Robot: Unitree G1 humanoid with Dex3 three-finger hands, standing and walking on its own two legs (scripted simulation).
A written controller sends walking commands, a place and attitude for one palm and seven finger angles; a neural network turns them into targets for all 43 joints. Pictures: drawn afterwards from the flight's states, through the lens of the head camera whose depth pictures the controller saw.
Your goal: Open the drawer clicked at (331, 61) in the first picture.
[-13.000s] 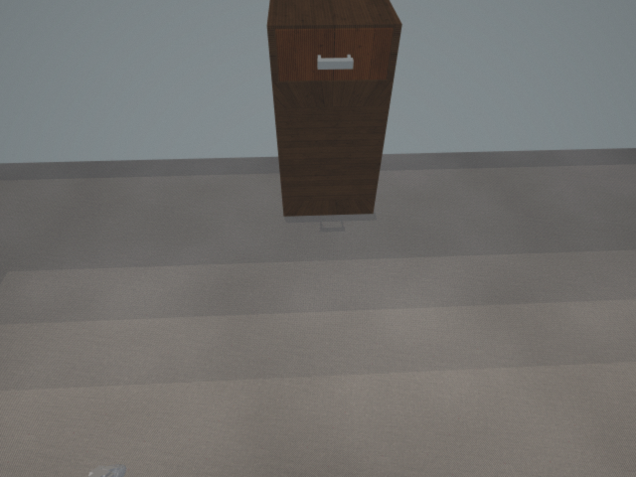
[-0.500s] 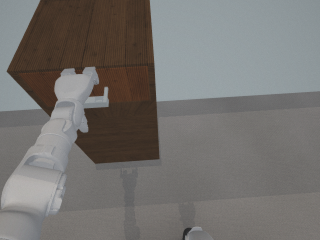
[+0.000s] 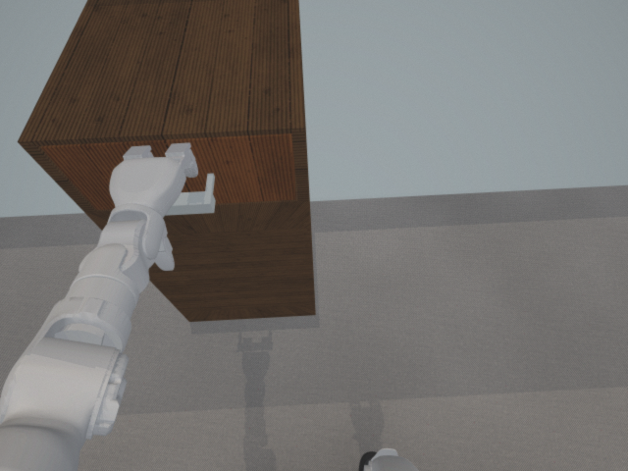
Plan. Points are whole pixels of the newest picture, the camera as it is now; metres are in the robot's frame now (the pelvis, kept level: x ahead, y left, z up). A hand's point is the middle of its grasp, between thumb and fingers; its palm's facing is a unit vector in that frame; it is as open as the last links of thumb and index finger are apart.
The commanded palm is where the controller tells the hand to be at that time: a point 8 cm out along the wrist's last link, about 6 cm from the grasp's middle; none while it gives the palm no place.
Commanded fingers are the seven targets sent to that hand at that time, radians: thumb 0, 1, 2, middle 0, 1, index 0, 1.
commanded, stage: lower the fingers behind the handle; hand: left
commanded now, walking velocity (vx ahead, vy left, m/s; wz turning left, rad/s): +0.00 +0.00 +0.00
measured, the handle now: (179, 192) +0.53 +0.21 -0.03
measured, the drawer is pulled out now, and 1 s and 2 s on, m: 0.00 0.00 0.00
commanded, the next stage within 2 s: close the thumb around the handle in 1.44 s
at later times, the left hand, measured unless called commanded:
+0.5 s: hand (173, 217) +0.47 +0.21 -0.01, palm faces -0.09 -0.01 -1.00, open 13.9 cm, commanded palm +0.46 +0.21 +0.04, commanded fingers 0.00 -0.50 0.30 -0.30 -1.20 -0.30 -1.20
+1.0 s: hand (179, 230) +0.47 +0.21 -0.04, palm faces -0.06 +0.00 -1.00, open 13.9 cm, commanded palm +0.45 +0.20 +0.01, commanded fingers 0.00 -0.50 0.30 -0.30 -1.20 -0.30 -1.20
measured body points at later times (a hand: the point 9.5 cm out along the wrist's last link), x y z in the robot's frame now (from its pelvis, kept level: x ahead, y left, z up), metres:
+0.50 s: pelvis -0.02 +0.01 -0.02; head +0.11 -0.01 +0.41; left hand +0.47 +0.21 +0.04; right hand -0.01 -0.28 -0.15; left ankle -0.06 +0.12 -0.71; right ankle +0.03 -0.13 -0.71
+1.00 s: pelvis -0.02 +0.01 -0.04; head +0.11 -0.01 +0.39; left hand +0.46 +0.20 +0.01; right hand -0.01 -0.27 -0.18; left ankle -0.06 +0.12 -0.71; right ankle +0.03 -0.13 -0.71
